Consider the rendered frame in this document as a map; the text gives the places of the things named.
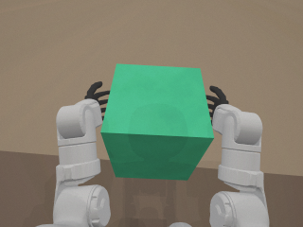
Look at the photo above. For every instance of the left robot forearm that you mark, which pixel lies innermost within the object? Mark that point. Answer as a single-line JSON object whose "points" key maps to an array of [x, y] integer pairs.
{"points": [[76, 134]]}

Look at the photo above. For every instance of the robot right upper arm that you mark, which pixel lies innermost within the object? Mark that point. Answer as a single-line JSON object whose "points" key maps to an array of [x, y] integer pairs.
{"points": [[237, 209]]}

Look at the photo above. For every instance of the right robot forearm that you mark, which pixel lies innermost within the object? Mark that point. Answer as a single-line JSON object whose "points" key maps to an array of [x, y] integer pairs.
{"points": [[241, 142]]}

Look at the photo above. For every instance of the robot left upper arm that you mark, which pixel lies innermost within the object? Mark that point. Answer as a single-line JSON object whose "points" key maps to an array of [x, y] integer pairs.
{"points": [[81, 206]]}

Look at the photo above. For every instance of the robot left hand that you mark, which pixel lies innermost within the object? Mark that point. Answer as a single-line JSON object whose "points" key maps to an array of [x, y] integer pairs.
{"points": [[92, 95]]}

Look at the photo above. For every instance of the carton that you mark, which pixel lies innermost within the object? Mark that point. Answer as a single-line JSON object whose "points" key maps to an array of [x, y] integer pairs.
{"points": [[157, 123]]}

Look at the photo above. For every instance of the robot right hand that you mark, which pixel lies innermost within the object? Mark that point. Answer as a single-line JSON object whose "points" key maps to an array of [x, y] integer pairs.
{"points": [[217, 101]]}

